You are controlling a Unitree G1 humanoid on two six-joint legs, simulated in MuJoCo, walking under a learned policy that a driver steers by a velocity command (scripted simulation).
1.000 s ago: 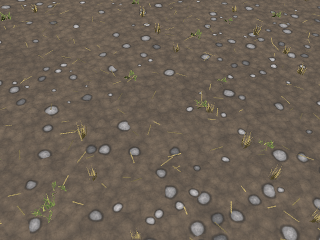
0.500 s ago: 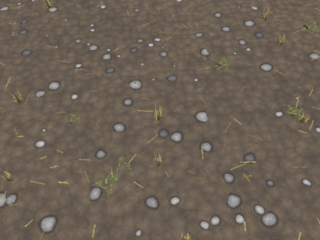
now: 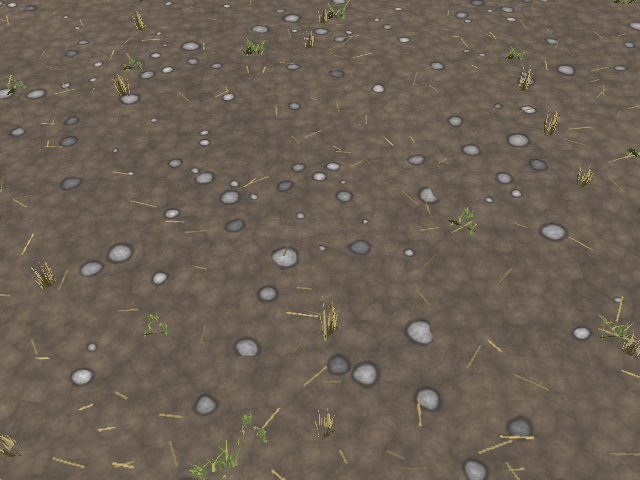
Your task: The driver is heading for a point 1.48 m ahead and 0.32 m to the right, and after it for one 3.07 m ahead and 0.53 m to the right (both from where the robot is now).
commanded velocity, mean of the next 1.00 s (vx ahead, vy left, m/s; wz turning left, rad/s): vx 0.48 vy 0.00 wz -0.04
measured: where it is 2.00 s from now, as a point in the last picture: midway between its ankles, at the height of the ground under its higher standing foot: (382, 281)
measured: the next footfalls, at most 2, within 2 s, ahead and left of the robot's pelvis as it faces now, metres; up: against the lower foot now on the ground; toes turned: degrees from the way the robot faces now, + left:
right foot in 0.06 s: +0.10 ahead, -0.12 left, +0.00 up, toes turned -2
left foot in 0.52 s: +0.43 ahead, +0.07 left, +0.00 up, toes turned +3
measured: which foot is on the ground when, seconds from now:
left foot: down 0.00-0.06, up 0.08-0.50, down 0.52-1.00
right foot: up 0.00-0.04, down 0.06-0.54, up 0.56-1.00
